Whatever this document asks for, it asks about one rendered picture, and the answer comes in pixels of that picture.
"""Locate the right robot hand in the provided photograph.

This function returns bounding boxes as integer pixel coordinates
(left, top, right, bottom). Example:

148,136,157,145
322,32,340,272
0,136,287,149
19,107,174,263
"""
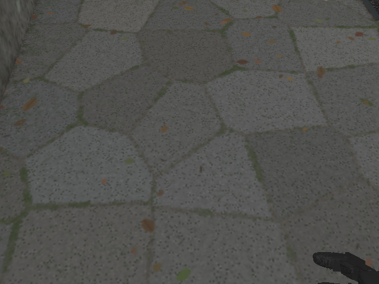
313,252,379,284

